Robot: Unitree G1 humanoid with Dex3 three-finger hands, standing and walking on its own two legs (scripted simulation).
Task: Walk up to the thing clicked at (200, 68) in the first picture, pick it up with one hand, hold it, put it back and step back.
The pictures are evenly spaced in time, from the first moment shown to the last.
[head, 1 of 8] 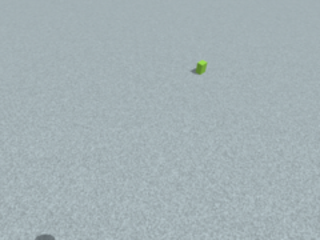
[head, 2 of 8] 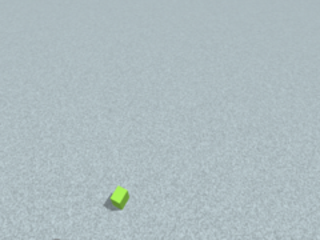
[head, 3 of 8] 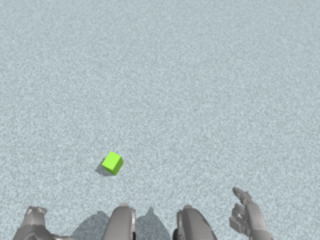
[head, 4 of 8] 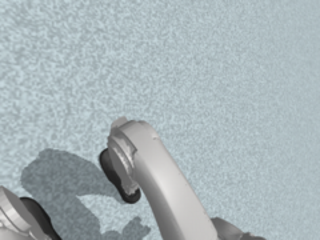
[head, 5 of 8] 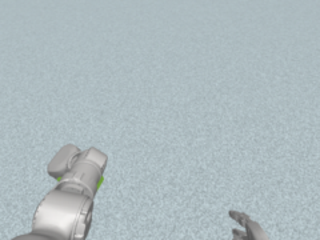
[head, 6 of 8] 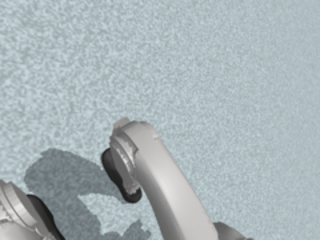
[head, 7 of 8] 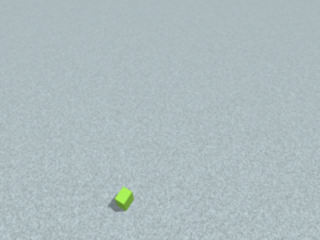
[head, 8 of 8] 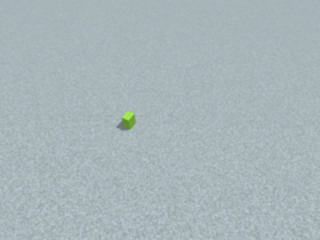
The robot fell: no
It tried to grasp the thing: yes
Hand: left
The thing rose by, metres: 0.63
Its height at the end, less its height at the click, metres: +0.00
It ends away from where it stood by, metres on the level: 0.01
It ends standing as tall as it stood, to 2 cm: yes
